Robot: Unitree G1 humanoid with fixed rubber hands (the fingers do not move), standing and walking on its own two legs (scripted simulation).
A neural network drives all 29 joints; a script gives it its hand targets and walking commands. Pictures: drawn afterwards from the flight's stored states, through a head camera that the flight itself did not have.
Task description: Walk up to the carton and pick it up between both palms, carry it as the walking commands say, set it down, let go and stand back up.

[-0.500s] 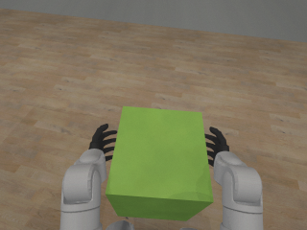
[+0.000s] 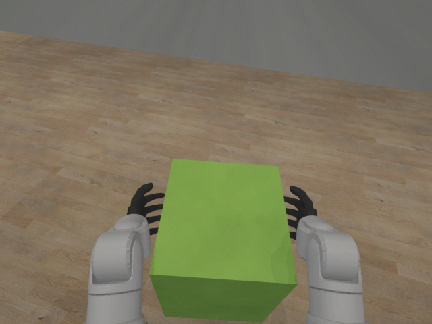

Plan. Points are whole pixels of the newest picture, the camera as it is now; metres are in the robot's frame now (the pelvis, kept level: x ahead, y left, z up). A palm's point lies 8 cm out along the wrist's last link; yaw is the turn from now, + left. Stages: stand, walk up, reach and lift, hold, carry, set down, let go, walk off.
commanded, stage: carry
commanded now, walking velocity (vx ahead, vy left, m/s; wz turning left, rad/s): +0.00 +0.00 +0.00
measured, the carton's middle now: (219, 244) +0.27 +0.00 +0.00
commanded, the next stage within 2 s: none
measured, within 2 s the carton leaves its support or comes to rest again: neither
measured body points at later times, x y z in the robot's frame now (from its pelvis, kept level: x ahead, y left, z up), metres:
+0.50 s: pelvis -0.06 +0.02 -0.01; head -0.08 +0.03 +0.44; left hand +0.23 +0.16 +0.07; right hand +0.22 -0.14 +0.07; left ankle +0.07 +0.14 -0.72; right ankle +0.03 -0.13 -0.73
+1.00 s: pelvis -0.08 +0.04 +0.00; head -0.09 +0.05 +0.45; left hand +0.21 +0.19 +0.08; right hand +0.21 -0.10 +0.08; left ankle -0.02 +0.13 -0.73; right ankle +0.00 -0.10 -0.73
